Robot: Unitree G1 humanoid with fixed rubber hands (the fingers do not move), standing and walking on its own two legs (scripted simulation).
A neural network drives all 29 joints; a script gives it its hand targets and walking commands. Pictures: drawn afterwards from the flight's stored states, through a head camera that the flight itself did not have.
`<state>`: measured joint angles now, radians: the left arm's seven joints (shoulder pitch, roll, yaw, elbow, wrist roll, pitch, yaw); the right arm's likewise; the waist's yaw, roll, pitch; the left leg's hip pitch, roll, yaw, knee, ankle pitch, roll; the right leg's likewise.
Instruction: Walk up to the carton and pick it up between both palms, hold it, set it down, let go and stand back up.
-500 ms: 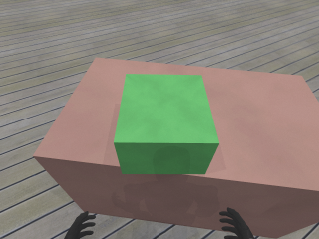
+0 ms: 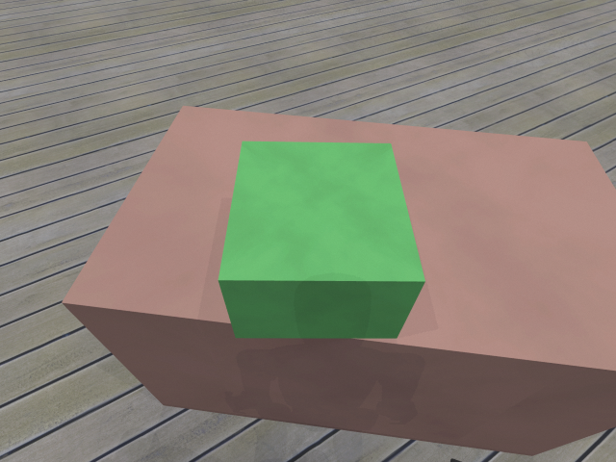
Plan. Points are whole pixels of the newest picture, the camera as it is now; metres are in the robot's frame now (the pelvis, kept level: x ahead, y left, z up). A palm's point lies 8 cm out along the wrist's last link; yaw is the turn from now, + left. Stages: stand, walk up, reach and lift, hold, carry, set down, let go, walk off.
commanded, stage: stand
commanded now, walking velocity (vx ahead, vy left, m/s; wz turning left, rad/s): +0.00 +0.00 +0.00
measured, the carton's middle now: (316, 236) +0.47 -0.02 -0.02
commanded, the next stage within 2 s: walk up in 1.82 s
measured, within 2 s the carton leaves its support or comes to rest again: neither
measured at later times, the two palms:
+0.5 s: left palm out of the picture +0.01 +0.21 -0.14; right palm out of the picture +0.01 -0.21 -0.13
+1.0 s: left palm out of the picture -0.02 +0.20 -0.14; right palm out of the picture -0.02 -0.19 -0.14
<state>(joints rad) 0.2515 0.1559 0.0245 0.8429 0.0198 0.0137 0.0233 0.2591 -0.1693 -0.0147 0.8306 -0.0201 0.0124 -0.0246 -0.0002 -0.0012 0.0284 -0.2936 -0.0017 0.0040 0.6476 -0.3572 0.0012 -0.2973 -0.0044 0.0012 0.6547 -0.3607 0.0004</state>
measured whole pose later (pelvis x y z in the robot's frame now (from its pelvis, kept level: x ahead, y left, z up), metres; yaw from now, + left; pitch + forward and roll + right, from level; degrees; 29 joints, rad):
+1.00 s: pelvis +0.00 +0.00 +0.02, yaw +0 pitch -3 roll +0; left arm 0.28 0.08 0.02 1.18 0.02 0.00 0.05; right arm 0.27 -0.09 -0.01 1.18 -0.01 0.00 -0.05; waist 0.00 0.00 0.06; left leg -0.14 0.00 0.01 0.46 -0.27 0.00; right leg -0.14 -0.01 0.01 0.47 -0.27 0.01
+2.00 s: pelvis +0.00 +0.00 +0.02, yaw -1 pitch -1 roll +0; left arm 0.30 0.09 0.00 1.15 0.01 0.00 0.04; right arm 0.30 -0.10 0.00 1.15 0.00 -0.02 -0.04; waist 0.00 -0.01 0.05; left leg -0.17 0.00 0.01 0.45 -0.27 0.00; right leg -0.18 0.00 0.01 0.46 -0.27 0.01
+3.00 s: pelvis +0.02 +0.00 +0.02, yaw -1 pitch -2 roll +0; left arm 0.29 0.11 0.00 1.14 0.00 0.00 0.04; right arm 0.30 -0.11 0.01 1.15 0.00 -0.02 -0.04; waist 0.00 -0.01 0.04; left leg -0.14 0.01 0.01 0.45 -0.29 -0.01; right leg -0.14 0.00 0.01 0.45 -0.28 0.00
